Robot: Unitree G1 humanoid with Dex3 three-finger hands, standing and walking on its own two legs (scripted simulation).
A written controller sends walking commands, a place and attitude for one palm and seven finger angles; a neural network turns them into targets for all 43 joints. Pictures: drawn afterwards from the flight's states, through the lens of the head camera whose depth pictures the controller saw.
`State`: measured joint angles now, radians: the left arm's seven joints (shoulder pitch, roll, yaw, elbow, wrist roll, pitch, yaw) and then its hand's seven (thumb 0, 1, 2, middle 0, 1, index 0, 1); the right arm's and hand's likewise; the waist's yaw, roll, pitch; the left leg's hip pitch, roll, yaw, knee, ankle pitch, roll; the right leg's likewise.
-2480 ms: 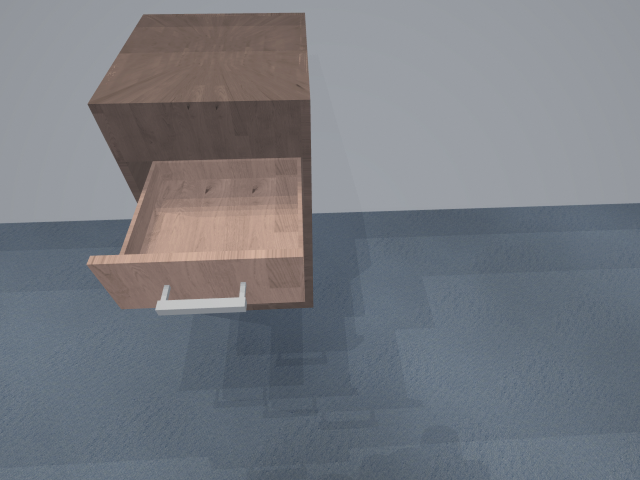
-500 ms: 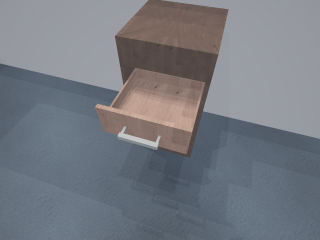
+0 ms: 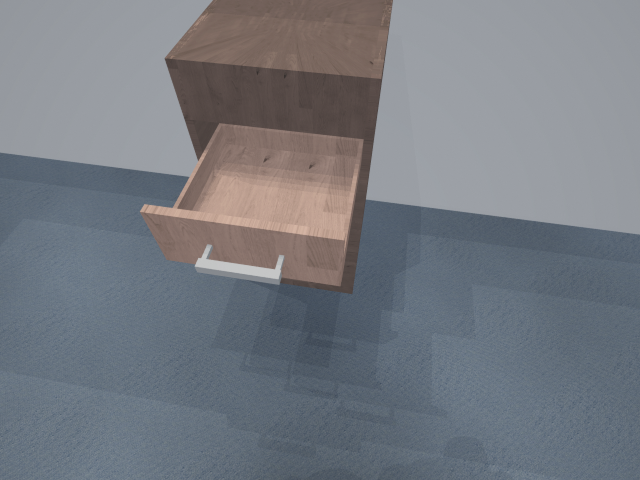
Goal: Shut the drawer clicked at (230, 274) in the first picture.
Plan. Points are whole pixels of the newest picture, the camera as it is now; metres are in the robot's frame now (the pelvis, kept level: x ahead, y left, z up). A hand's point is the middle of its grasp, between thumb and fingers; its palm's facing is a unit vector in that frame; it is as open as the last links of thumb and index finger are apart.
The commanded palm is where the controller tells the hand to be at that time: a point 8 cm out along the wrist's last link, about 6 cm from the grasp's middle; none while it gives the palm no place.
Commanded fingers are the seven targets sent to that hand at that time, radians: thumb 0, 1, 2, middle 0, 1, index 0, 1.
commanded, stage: turn to face it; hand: left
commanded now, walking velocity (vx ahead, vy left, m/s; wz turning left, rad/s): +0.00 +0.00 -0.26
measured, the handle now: (241, 263) +0.50 +0.19 -0.16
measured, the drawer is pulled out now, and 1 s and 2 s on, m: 0.28 0.28 0.28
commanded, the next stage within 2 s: take the last steps up to it in 0.10 s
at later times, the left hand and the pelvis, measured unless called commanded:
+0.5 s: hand out of the picture +0.07 +0.16 -0.16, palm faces -0.03 -0.98 -0.21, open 7.4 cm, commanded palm none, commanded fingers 0.00 0.90 0.90 -0.20 -0.30 -0.20 -0.30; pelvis +0.01 -0.02 +0.00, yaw -5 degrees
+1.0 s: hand (233, 464) +0.16 +0.14 -0.16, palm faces -0.05 -0.97 -0.25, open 7.3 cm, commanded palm none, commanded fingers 0.00 0.90 0.90 -0.20 -0.30 -0.20 -0.30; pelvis +0.10 -0.04 +0.00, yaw -5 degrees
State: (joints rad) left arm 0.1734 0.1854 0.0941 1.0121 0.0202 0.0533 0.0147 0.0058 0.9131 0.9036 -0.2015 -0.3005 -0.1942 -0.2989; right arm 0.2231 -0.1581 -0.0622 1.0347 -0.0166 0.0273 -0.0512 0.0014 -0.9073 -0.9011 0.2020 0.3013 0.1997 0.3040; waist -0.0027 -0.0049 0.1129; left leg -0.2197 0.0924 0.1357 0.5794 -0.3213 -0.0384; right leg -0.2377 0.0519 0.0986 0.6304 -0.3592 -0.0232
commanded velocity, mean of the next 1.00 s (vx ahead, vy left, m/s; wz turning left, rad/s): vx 0.09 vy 0.04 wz -0.05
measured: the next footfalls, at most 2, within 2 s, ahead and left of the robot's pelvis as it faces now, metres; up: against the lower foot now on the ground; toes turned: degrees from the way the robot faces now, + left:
left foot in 0.70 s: +0.17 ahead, +0.09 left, +0.00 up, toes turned -3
right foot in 0.92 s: +0.11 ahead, -0.15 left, +0.00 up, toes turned -5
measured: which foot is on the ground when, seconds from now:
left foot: down 0.00-0.46, up 0.48-0.68, down 0.70-1.00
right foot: down 0.00-0.70, up 0.72-0.90, down 0.92-1.00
